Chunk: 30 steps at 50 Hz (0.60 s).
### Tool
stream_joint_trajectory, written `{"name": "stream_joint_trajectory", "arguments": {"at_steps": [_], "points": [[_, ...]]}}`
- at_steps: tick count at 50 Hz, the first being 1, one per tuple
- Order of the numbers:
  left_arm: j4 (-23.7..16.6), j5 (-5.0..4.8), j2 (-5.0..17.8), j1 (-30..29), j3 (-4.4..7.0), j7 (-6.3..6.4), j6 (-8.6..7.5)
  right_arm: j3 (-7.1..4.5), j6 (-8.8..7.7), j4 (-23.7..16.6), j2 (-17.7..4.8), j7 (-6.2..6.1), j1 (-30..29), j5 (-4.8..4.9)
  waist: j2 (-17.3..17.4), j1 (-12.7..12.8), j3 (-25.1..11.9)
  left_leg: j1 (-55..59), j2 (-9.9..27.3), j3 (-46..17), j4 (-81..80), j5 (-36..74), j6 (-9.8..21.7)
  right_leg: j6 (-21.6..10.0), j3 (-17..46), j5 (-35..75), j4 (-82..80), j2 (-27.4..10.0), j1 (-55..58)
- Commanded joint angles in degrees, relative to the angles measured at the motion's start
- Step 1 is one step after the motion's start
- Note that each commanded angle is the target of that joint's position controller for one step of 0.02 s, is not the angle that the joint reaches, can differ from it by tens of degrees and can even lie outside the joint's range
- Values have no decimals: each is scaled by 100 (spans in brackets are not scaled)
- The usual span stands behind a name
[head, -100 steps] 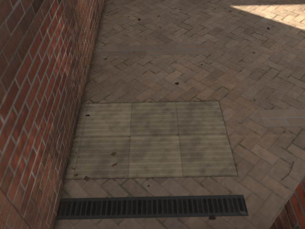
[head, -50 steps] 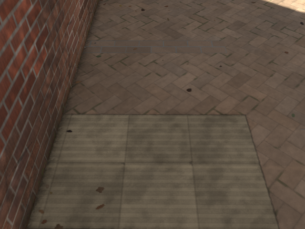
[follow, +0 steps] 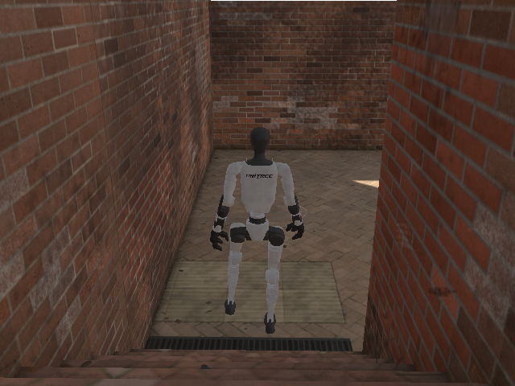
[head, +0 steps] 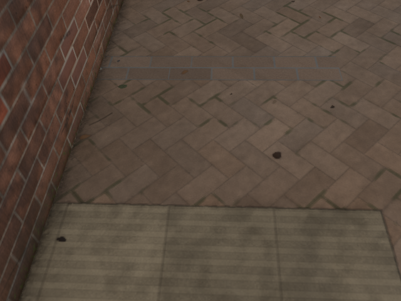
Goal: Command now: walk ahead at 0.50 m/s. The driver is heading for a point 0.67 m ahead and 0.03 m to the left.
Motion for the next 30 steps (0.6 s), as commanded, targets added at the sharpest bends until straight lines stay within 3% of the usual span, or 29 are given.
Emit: {"name": "stream_joint_trajectory", "arguments": {"at_steps": [1,5,10,12,13,14,15,16,17,18,19,20,21,23,26,30], "points": [[-222,-62,809,-70,171,93,-94,-6,-35,-329,-86,48,-364,-24,-508,-143,-87,-274,84,-77,-942,903,-81,-773,1080,1519,-897,-1447,610],[18,-100,824,259,180,100,-72,57,-9,-460,-45,124,-1076,45,-580,69,184,140,-99,92,-1840,1481,-131,-680,756,1216,-909,-1338,592],[313,-119,918,612,229,64,-54,104,-108,-671,-156,300,-1734,103,-638,244,502,137,-192,243,-2430,772,45,-674,868,1373,-548,-1650,1348],[322,-112,1051,457,272,85,-19,49,-152,-645,-308,317,-1461,81,-752,7,334,812,-374,395,-2702,435,185,-543,803,2388,-103,-1656,1473],[300,-137,1046,331,269,88,-2,-31,-158,-477,-433,306,-924,43,-750,-280,39,1655,-558,554,-2854,495,287,-447,639,3287,417,-1486,1393],[237,-134,950,140,239,83,3,-170,-156,-159,-692,274,116,3,-669,-711,-515,3125,-475,405,-2710,692,483,-302,425,3646,1428,-1224,834],[63,-12,770,43,147,94,-33,-304,-158,60,-1190,214,1281,-25,99,-1097,-1397,4922,741,-998,-2618,988,908,-77,104,1793,3306,-831,-456],[56,-92,110,681,-54,18,-162,-282,-130,148,-1354,254,1598,-61,1608,-725,-2058,6482,1838,-3483,-3344,24,1733,184,347,-2043,5050,55,-2508],[125,-197,683,370,86,-8,-259,-150,-109,92,-859,243,1472,-26,1081,-826,-1775,6240,1653,-3541,-3601,-657,1522,74,911,-2157,5701,-228,-3118],[-26,-249,948,-159,156,-1,-298,-73,-120,-67,-602,225,875,0,800,-751,-1029,5484,1431,-2656,-3728,-418,1264,-11,750,-1619,5684,-502,-3377],[-73,-221,914,-433,171,58,-284,-24,-139,-187,-481,238,417,-25,293,-549,-658,4637,1205,-2069,-3894,89,1126,1,597,-1076,5421,-775,-3095],[-93,-125,854,-560,210,110,-245,9,-165,-204,-359,259,212,-60,125,-398,-374,3977,1034,-1708,-4056,568,1073,37,567,-792,5074,-910,-2832],[-98,-98,751,-485,226,132,-181,43,-188,-164,-262,270,185,-87,183,-229,-339,3623,907,-1455,-4187,842,1031,44,592,-627,4863,-1028,-2514],[-115,-96,543,-452,221,157,-82,40,-210,-29,-303,260,413,-64,251,-128,-223,3348,842,-1191,-4365,1136,1049,96,529,-507,4448,-1074,-2398],[-317,-17,510,-1018,205,143,-11,-9,-190,126,-543,166,790,-43,205,-206,52,3333,822,-891,-4547,1495,1033,259,436,185,3627,-1094,-2837],[-524,-34,434,-1766,134,61,10,7,-160,253,-573,123,1100,-9,247,-375,244,3242,572,-400,-4617,1638,797,281,282,1319,2358,-921,-2610]]}}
